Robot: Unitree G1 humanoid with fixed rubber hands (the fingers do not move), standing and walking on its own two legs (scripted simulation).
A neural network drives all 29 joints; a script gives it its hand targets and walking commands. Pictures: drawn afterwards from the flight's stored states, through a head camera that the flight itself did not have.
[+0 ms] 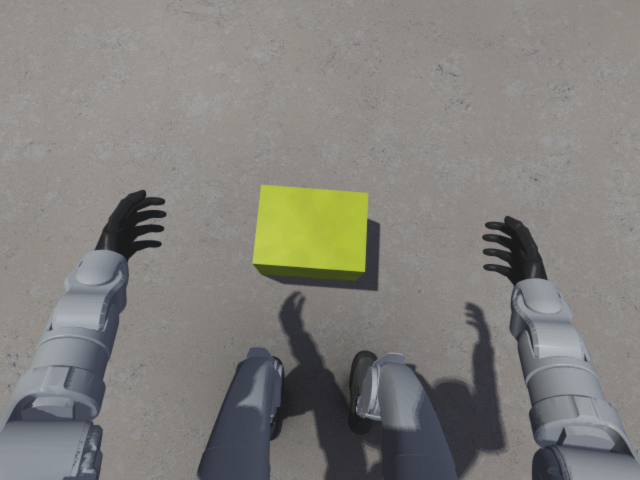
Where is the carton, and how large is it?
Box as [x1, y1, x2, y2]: [252, 185, 367, 281]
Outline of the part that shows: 261,185 252,263 261,274 354,281 364,272 367,193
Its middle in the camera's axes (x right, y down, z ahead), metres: -0.02 +0.00 +1.02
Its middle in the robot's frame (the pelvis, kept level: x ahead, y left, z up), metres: +0.51 +0.04 -0.60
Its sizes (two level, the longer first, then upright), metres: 0.265 0.197 0.186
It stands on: the floor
